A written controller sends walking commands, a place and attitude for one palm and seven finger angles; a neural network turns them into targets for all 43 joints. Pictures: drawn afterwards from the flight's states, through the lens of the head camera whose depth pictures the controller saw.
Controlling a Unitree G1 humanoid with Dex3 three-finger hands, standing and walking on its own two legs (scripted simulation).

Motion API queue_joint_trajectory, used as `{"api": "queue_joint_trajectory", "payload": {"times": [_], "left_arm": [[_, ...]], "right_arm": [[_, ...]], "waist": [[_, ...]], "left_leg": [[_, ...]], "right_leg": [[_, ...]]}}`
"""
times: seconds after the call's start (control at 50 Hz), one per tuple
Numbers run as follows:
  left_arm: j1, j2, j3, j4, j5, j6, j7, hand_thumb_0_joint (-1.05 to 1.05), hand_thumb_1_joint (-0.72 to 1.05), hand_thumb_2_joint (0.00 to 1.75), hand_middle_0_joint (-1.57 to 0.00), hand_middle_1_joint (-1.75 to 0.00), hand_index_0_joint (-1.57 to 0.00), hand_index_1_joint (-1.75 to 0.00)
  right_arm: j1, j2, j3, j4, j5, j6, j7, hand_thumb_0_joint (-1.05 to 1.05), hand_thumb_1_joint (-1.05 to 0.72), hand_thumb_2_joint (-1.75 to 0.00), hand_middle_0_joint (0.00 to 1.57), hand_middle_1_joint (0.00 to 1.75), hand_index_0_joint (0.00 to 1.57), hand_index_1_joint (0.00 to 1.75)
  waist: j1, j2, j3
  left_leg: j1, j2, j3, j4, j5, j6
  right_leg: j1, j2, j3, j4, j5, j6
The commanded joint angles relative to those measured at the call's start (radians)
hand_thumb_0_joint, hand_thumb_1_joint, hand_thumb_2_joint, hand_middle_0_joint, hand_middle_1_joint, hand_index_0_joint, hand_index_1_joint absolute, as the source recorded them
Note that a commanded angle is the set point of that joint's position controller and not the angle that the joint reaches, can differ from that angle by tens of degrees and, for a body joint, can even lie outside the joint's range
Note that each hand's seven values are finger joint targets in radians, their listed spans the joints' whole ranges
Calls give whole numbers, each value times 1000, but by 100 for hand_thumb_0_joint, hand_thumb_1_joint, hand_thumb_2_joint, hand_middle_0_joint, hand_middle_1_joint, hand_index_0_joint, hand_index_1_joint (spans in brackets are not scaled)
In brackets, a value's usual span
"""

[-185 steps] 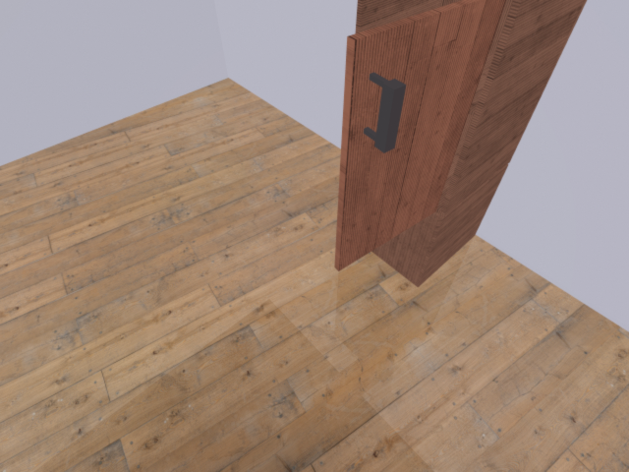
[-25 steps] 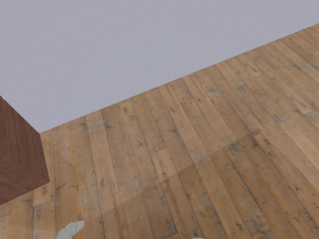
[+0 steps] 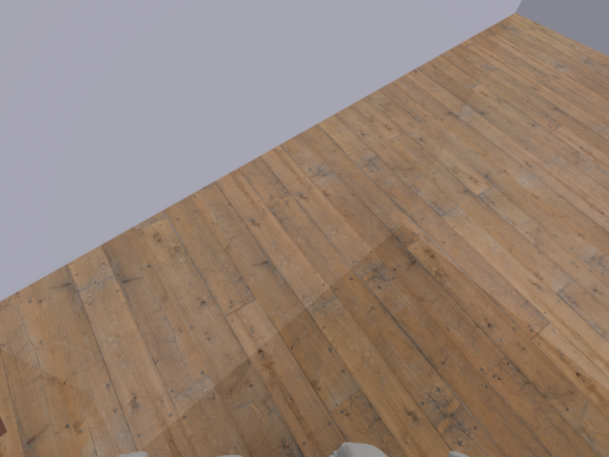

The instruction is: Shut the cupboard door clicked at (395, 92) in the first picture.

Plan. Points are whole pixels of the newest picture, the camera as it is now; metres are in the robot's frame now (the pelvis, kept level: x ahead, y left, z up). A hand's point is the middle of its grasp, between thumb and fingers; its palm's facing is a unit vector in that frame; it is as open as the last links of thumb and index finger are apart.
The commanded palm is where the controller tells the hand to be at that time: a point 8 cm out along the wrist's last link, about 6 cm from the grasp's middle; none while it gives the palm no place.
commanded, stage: walk around to get in front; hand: left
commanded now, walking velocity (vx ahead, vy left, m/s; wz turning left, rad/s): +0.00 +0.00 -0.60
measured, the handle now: out of the picture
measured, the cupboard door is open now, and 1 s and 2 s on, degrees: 84 84 84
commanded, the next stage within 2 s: none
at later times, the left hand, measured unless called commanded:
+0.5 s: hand (223, 410) +0.19 +0.13 -0.16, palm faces -0.31 -0.92 -0.25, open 7.4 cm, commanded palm none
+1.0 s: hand (262, 346) +0.29 +0.08 -0.16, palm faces -0.59 -0.78 -0.20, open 7.4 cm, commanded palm none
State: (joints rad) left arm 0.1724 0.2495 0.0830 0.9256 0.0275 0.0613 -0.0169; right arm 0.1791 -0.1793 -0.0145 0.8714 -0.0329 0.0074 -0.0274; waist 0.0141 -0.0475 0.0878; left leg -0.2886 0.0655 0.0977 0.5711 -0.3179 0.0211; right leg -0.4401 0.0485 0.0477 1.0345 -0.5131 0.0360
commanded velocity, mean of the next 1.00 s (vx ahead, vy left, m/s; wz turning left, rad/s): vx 0.03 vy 0.00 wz -0.60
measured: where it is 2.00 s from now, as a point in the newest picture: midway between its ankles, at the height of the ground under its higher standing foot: (391, 414)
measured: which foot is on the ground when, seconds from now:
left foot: down 0.00-0.30, up 0.32-0.64, down 0.66-1.00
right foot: up 0.00-0.28, down 0.30-0.66, up 0.68-1.00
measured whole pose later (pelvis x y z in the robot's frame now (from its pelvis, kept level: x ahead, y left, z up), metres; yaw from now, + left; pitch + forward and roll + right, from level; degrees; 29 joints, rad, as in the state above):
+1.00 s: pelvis +0.09 -0.03 +0.00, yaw -37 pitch +2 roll -2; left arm 0.14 0.24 0.08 0.91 0.03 0.07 -0.05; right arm 0.27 -0.19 -0.03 0.90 -0.04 0.00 -0.02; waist -0.01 0.01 0.09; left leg -0.19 0.15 0.25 0.50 -0.33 -0.02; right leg -0.41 -0.04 -0.07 0.85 -0.44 0.05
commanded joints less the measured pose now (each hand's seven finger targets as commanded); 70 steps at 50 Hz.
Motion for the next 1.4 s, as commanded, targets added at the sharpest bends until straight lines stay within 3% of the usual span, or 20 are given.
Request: {"api": "queue_joint_trajectory", "payload": {"times": [0.0, 0.16, 0.24, 0.26, 0.28, 0.3, 0.42, 0.6, 0.62, 0.64, 0.66, 0.74, 0.88, 0.98, 1.02, 1.04, 1.06, 1.1, 1.2, 1.38], "left_arm": [[-6, 52, 21, -93, -2, -18, -15, 0, 90, 90, -20, -30, -20, -30], [-90, 18, 1, -124, -4, -27, -25, 0, 90, 90, -20, -30, -20, -30], [-4, 50, 10, -101, -3, -38, -19, 0, 90, 90, -20, -30, -20, -30], [86, 102, 22, -76, 2, -48, -10, 0, 90, 90, -20, -30, -20, -30], [172, 224, 47, -53, 10, -64, 8, 0, 90, 90, -20, -30, -20, -30], [207, 266, 54, -32, -11, -59, 22, 0, 90, 90, -20, -30, -20, -30], [2, 146, 22, -93, -9, -60, 38, 0, 90, 90, -20, -30, -20, -30], [-38, 157, 29, -91, -9, -44, 23, 0, 90, 90, -20, -30, -20, -30], [-35, 115, 20, -102, -17, -39, 22, 0, 90, 90, -20, -30, -20, -30], [13, 47, 10, -116, -28, -33, 15, 0, 90, 90, -20, -30, -20, -30], [-5, 63, 11, -122, -18, -33, 14, 0, 90, 90, -20, -30, -20, -30], [0, 64, 26, -90, 0, -23, -9, 0, 90, 90, -20, -30, -20, -30], [-69, 20, 5, -114, -3, -22, -24, 0, 90, 90, -20, -30, -20, -30], [-96, 18, 2, -122, 1, -37, -35, 0, 90, 90, -20, -30, -20, -30], [-8, 39, 12, -90, 3, -43, -33, 0, 90, 90, -20, -30, -20, -30], [119, 100, 29, -49, 7, -54, -25, 0, 90, 90, -20, -30, -20, -30], [251, 234, 60, -10, 12, -70, -7, 0, 90, 90, -20, -30, -20, -30], [232, 225, 56, -11, -16, -72, 25, 0, 90, 90, -20, -30, -20, -30], [93, 110, 19, -35, -12, -114, 16, 0, 90, 90, -20, -30, -20, -30], [188, 125, 19, 33, -2, -124, 14, 0, 90, 90, -20, -30, -20, -30]], "right_arm": [[66, -188, -54, -56, 0, -23, -25, 0, -90, -90, 20, 30, 20, 30], [156, -229, -81, -9, 0, -14, -10, 0, -90, -90, 20, 30, 20, 30], [120, -243, -88, -12, 7, -6, -1, 0, -90, -90, 20, 30, 20, 30], [103, -228, -88, -23, 18, -5, 4, 0, -90, -90, 20, 30, 20, 30], [63, -141, -66, -73, 28, -3, 10, 0, -90, -90, 20, 30, 20, 30], [8, -146, -59, -92, 28, 12, 1, 0, -90, -90, 20, 30, 20, 30], [30, -132, -63, -32, 22, 29, 8, 0, -90, -90, 20, 30, 20, 30], [101, -135, -61, -21, 29, -1, -5, 0, -90, -90, 20, 30, 20, 30], [145, -181, -68, -8, 22, -13, -10, 0, -90, -90, 20, 30, 20, 30], [176, -290, -87, -13, 5, -22, -12, 0, -90, -90, 20, 30, 20, 30], [187, -315, -91, -21, 1, -16, -18, 0, -90, -90, 20, 30, 20, 30], [67, -203, -55, -62, -2, -25, -23, 0, -90, -90, 20, 30, 20, 30], [171, -205, -72, -8, 3, -22, -18, 0, -90, -90, 20, 30, 20, 30], [170, -230, -84, 4, -6, -15, 4, 0, -90, -90, 20, 30, 20, 30], [133, -232, -83, 1, -2, -13, 9, 0, -90, -90, 20, 30, 20, 30], [100, -210, -78, -13, 9, -16, 17, 0, -90, -90, 20, 30, 20, 30], [10, -123, -53, -74, 24, -17, 28, 0, -90, -90, 20, 30, 20, 30], [-79, -169, -57, -105, 15, -7, 29, 0, -90, -90, 20, 30, 20, 30], [-7, -136, -69, -26, 4, -10, 43, 0, -90, -90, 20, 30, 20, 30], [-140, -103, -56, -75, 17, -48, 43, 0, -90, -90, 20, 30, 20, 30]], "waist": [[-15, 219, -106], [-69, 266, -129], [-10, 229, -136], [37, 104, -184], [80, -241, -214], [102, -253, -199], [-17, -99, -132], [-61, -105, -137], [-76, 24, -159], [-70, 329, -193], [-80, 335, -197], [-15, 228, -99], [-65, 239, -151], [-72, 271, -119], [-7, 197, -109], [64, 43, -146], [141, -363, -149], [119, -194, -46], [-8, -88, -20], [26, -100, -53]], "left_leg": [[199, 254, -106, -208, 632, 78], [260, 288, 11, -145, 642, 78], [164, 275, 63, -10, 554, 14], [54, 235, 99, 143, 471, -31], [-232, 77, 151, 394, -88, -92], [-317, 20, 6, 550, -378, -103], [-237, 30, -76, 504, -97, -114], [78, -41, -42, -41, 84, -94], [202, 53, -123, -172, 150, -65], [303, 330, -432, -242, 296, 43], [256, 452, -490, -261, 415, 140], [156, 288, -183, -235, 535, 88], [313, 268, 2, -162, 688, 75], [233, 308, 24, -183, 272, 61], [91, 282, 61, -83, 89, 20], [-68, 220, 126, 106, 45, -20], [-399, 52, 187, 427, -330, -81], [-541, 68, -77, 610, -246, -79], [-347, 60, -64, 480, 16, -113], [-293, -6, -34, 162, 41, -94]], "right_leg": [[-150, -77, -36, 183, 83, 26], [-10, -72, -151, -236, 79, 3], [208, -51, -175, -512, 277, -35], [385, -114, -91, -605, 458, -71], [573, -381, 282, -658, 815, -181], [515, -476, 355, -652, 986, -275], [302, -271, 157, -653, 771, -210], [154, -200, 219, -547, 632, -145], [57, -131, 172, -460, 491, -98], [-110, 12, 31, -235, 69, -26], [-117, -4, 1, 15, -151, -16], [-146, -80, -9, 225, 60, 18], [-101, -87, -120, -82, 84, 21], [36, -70, -187, -357, 60, -14], [236, -49, -208, -511, 180, -42], [453, -112, -99, -618, 145, -87], [637, -401, 381, -759, 112, -212], [522, -449, 440, -830, 68, -290], [317, -271, 172, -814, 382, -209], [449, -258, 195, -717, 654, -216]]}}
